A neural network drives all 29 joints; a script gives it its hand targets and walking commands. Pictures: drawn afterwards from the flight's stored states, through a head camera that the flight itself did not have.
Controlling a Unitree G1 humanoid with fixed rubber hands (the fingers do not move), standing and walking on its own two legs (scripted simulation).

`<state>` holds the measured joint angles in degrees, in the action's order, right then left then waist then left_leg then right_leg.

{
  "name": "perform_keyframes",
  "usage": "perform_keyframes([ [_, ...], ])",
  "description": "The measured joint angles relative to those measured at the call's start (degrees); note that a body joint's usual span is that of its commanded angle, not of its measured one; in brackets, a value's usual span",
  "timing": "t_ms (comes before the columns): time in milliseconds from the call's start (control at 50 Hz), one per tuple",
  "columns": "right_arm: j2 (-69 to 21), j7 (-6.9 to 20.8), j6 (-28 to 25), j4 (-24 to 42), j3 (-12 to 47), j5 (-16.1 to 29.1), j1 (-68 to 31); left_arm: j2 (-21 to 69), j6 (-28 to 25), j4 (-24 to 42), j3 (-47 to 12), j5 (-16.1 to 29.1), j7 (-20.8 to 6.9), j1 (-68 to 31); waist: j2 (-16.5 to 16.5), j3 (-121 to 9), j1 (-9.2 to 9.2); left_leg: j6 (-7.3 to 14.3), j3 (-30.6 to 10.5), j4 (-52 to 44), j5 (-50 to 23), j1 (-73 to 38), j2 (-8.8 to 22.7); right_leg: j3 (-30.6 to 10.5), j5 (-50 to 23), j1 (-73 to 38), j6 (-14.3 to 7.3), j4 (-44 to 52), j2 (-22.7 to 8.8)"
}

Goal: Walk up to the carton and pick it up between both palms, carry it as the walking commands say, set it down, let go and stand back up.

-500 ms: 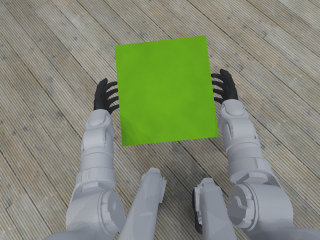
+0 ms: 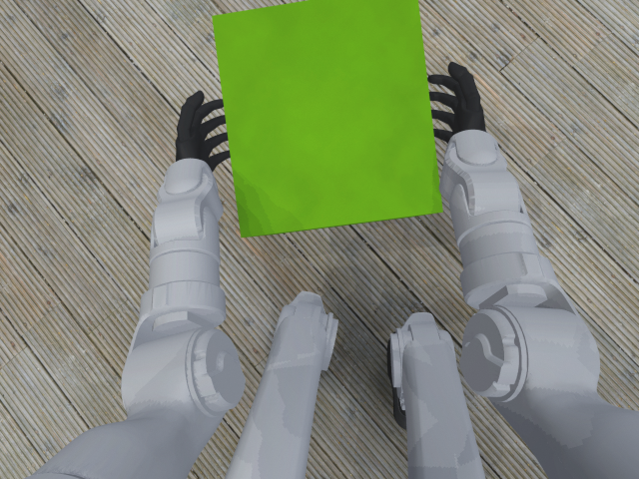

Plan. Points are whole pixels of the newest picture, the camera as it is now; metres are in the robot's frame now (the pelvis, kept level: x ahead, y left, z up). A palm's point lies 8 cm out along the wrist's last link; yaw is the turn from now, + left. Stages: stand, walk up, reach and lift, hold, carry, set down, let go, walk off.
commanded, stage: set down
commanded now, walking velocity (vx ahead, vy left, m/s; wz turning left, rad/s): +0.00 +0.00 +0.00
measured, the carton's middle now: (329, 135) +0.51 +0.10 -0.16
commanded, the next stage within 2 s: none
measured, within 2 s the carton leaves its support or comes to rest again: neither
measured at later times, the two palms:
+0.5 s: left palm (218, 166) +0.45 +0.25 -0.18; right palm (440, 145) +0.52 -0.05 -0.18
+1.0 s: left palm (232, 170) +0.47 +0.26 -0.27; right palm (425, 150) +0.54 -0.05 -0.26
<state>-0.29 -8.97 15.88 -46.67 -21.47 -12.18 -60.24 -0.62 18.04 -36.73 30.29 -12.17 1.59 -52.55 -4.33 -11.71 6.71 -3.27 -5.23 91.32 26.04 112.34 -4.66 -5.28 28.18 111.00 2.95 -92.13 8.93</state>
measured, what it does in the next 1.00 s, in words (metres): lowers itself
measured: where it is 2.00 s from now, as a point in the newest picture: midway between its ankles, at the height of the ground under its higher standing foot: (350, 384)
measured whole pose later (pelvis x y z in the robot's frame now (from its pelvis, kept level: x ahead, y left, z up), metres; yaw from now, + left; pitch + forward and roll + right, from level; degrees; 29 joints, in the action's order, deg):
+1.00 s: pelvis -0.02 +0.00 -0.12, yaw -1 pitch +46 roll -1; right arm 9.0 -11.5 13.9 -55.3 -15.2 -3.3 -79.9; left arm -10.7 16.6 -44.7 25.3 -5.6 2.2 -70.8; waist -4.7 6.6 7.6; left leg -4.2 -4.6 114.9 29.5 131.1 -5.5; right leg -3.8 32.0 129.7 4.9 -115.6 11.5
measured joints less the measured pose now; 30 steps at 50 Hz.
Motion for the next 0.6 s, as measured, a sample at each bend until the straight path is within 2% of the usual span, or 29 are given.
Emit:
perform_keyframes([
  [320, 2.6, -1.0, -0.4, -1.7, 1.2, 2.6, -6.1, -2.6, 0.4, -1.1, -1.4, 1.6, 1.2, -6.0, 0.2, 4.1, 0.01, -0.2, -0.1, 8.6, 1.0, 9.0, -0.8, 0.4, 1.2, 8.7, 1.0, -8.3, 0.9],
  [600, 5.1, -1.8, -0.7, -4.3, 2.4, 4.4, -11.7, -5.2, 0.3, -3.6, -2.2, 2.9, 1.1, -11.3, 0.1, 8.7, 0.41, -0.6, 0.1, 15.2, 1.9, 14.4, -1.1, 0.8, 2.3, 14.1, 1.5, -15.1, 1.7],
])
